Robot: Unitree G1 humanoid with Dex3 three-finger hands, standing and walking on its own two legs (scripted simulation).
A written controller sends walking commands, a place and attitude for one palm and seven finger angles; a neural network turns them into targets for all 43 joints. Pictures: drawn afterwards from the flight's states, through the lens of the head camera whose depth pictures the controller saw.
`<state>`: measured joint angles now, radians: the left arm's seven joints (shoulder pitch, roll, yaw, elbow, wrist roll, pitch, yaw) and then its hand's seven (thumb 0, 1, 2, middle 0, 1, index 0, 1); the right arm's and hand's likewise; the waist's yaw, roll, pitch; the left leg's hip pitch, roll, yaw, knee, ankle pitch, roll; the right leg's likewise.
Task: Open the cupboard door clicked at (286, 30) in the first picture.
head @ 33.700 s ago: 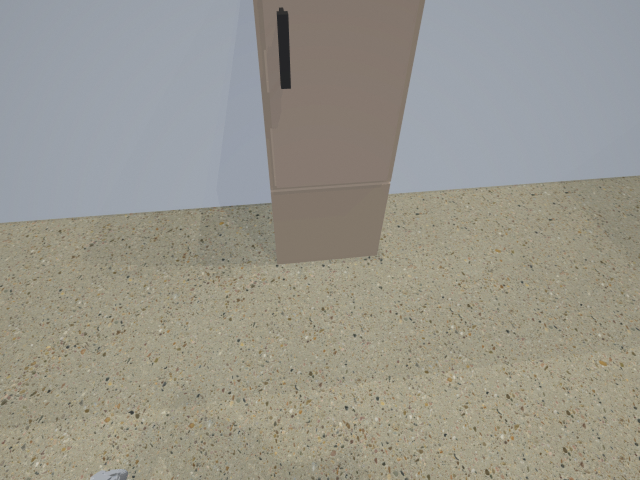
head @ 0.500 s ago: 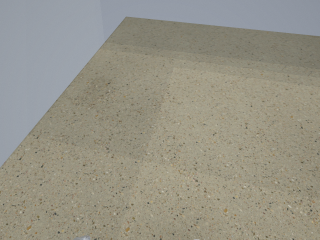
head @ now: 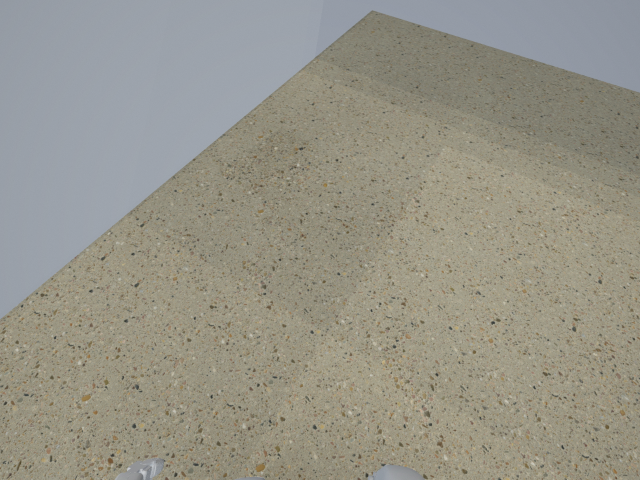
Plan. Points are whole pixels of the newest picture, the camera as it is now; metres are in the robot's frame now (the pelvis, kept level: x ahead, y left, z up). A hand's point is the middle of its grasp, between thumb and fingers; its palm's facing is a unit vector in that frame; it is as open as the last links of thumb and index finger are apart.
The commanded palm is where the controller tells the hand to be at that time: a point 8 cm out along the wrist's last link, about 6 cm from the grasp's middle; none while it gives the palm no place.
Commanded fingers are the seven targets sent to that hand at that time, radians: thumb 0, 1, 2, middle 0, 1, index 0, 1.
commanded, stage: turn to face it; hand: left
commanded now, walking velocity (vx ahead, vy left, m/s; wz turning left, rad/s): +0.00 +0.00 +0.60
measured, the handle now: out of the picture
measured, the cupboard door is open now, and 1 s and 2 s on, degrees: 39 39 39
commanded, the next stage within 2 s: none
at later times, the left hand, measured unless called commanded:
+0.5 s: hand out of the picture +0.01 +0.16 -0.19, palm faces +0.34 -0.91 -0.22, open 7.4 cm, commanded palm none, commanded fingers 0.00 0.90 0.90 -0.20 -0.30 -0.20 -0.30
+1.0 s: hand out of the picture +0.05 +0.13 -0.15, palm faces +0.55 -0.79 -0.26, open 7.4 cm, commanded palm none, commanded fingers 0.00 0.90 0.90 -0.20 -0.30 -0.20 -0.30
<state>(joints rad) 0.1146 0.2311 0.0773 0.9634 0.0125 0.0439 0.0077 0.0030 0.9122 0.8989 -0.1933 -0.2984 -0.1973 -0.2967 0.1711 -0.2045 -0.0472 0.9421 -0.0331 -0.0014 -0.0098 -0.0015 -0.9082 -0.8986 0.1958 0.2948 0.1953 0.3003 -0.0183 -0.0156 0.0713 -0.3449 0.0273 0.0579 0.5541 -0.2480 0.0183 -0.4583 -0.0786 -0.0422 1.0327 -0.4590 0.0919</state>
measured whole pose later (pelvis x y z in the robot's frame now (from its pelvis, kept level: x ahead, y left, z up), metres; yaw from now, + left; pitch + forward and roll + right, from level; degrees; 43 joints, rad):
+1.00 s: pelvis +0.08 -0.08 +0.01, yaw +37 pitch +1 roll +2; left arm 0.16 0.20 0.04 0.88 0.02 0.02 0.02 0.00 0.90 0.90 -0.20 -0.30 -0.20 -0.30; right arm 0.15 -0.26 -0.09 0.93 -0.02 0.08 0.03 0.00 -0.91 -0.90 0.19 0.29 0.19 0.30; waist -0.04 0.00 0.11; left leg -0.48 0.01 0.05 1.04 -0.46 -0.06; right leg -0.23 -0.12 -0.12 0.52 -0.30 0.02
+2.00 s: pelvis +0.11 -0.08 +0.00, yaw +73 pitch +1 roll +0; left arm 0.15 0.25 0.07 0.91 0.01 0.06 0.00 0.01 0.91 0.90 -0.19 -0.30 -0.20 -0.30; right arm 0.15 -0.22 -0.05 0.91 -0.03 0.03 0.00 0.00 -0.91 -0.90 0.20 0.30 0.20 0.30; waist -0.01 -0.01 0.11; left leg -0.32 -0.02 -0.03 0.55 -0.26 0.01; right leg -0.43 -0.08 -0.03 0.95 -0.48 0.08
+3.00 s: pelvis +0.12 -0.05 +0.01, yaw +100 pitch +0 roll +2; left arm 0.30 0.16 0.05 1.01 0.03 -0.03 0.00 0.00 0.90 0.90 -0.20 -0.30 -0.20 -0.30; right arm 0.19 -0.23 -0.07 1.00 -0.02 0.06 0.04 0.01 -0.91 -0.90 0.19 0.29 0.19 0.30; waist 0.01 -0.02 0.05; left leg -0.46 0.03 0.05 0.92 -0.35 -0.04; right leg -0.11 -0.13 -0.13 0.38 -0.26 0.04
